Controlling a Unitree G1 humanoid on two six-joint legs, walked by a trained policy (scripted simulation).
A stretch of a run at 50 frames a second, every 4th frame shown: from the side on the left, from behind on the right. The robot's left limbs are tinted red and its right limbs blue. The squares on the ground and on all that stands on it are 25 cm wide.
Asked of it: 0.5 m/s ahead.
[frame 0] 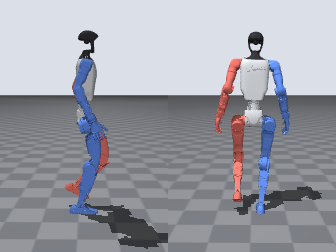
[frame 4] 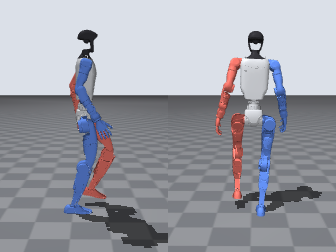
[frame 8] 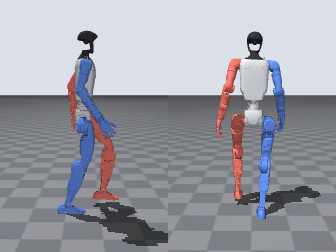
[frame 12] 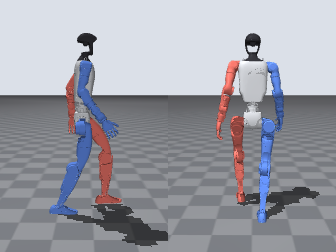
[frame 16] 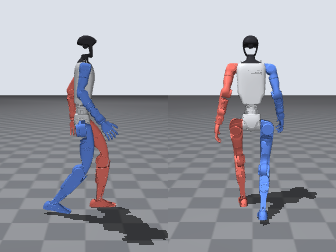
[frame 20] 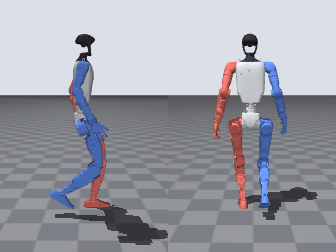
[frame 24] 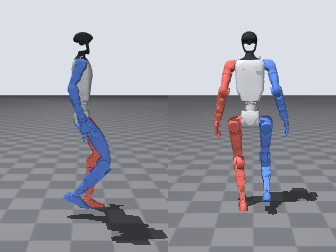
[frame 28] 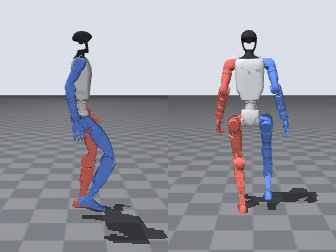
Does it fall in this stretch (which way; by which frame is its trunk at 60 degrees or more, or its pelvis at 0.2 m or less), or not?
no
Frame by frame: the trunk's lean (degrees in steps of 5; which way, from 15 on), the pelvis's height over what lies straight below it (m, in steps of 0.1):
0: 5, 0.8
4: 5, 0.8
8: 5, 0.8
12: 5, 0.8
16: 5, 0.7
20: 5, 0.8
24: 0, 0.8
28: 0, 0.8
